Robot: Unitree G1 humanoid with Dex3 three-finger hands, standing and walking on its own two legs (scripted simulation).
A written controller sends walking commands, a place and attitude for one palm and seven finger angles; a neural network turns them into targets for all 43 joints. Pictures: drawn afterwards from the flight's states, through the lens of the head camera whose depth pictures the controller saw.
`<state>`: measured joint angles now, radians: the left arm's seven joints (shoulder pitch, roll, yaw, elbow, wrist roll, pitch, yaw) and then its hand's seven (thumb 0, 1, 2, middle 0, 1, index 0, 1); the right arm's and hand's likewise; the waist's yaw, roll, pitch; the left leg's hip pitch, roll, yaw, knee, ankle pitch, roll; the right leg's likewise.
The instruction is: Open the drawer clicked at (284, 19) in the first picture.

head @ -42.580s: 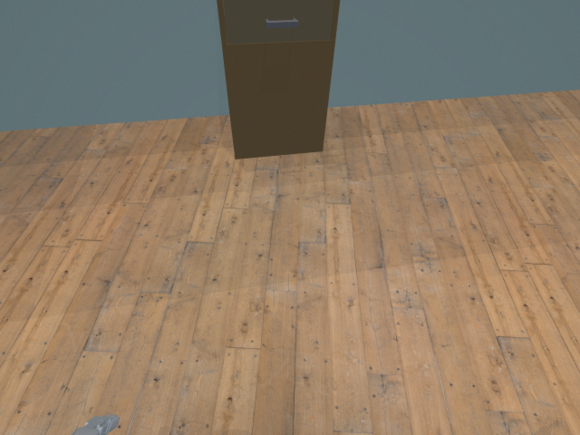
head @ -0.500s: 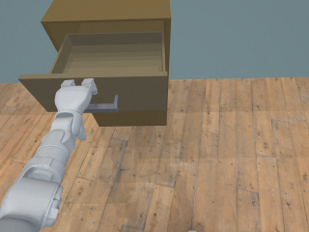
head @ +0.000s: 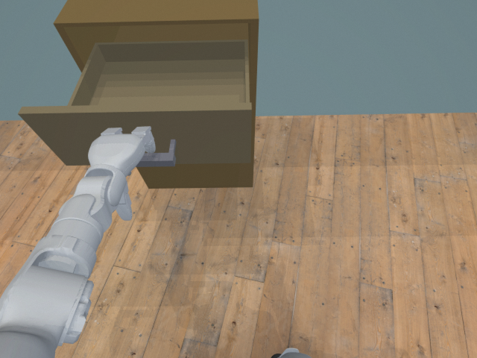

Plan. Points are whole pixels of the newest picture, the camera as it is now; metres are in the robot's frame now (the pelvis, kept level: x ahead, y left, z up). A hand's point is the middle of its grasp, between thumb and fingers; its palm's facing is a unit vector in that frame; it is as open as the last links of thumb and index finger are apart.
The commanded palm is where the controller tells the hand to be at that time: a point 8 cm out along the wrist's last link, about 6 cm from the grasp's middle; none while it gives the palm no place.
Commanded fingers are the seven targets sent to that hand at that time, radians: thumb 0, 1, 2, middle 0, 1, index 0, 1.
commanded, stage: move the hooked fingers above the handle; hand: left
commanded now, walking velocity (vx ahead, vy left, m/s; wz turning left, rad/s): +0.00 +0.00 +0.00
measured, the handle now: (145, 152) +0.52 +0.20 -0.03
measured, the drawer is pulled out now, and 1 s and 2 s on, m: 0.30 0.29 0.29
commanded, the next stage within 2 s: lower the fingers behind the handle in 1.98 s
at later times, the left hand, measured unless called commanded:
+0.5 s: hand (125, 168) +0.44 +0.21 +0.03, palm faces -0.13 -0.02 -0.99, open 13.8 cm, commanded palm +0.44 +0.21 +0.08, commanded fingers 0.00 -0.50 0.30 -0.30 -1.20 -0.30 -1.20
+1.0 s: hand (140, 164) +0.45 +0.18 +0.03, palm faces -0.06 -0.06 -1.00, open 13.8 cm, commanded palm +0.44 +0.21 +0.08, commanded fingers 0.00 -0.50 0.30 -0.30 -1.20 -0.30 -1.20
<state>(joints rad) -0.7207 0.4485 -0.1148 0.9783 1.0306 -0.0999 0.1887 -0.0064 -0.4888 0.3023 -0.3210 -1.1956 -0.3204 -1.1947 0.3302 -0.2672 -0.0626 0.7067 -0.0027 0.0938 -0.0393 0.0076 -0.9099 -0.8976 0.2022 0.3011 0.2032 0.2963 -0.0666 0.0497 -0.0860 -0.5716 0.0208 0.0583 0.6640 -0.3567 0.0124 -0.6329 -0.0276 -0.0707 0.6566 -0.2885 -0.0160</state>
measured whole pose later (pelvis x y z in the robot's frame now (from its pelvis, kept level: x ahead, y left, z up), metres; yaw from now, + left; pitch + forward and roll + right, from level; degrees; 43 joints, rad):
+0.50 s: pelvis +0.00 +0.01 +0.00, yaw +0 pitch +15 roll +0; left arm -0.70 0.45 -0.12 0.91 1.05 -0.15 0.21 -0.01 -0.49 0.30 -0.34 -1.21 -0.32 -1.19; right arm 0.33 -0.25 -0.06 0.70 0.00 0.08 -0.05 0.01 -0.91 -0.90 0.20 0.30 0.20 0.30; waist -0.05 0.05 -0.10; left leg -0.57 0.01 0.06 0.67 -0.36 0.02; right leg -0.62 -0.03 -0.07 0.65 -0.28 -0.01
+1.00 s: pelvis +0.00 +0.01 +0.00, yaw +0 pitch +15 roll +0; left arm -0.67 0.39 -0.11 0.88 1.08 -0.17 0.28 -0.01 -0.49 0.30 -0.33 -1.20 -0.32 -1.20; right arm 0.34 -0.25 -0.07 0.72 -0.01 0.10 -0.02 0.01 -0.91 -0.90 0.20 0.30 0.20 0.30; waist -0.06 0.05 -0.11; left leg -0.56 0.01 0.06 0.68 -0.38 0.02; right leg -0.62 -0.03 -0.07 0.66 -0.30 0.00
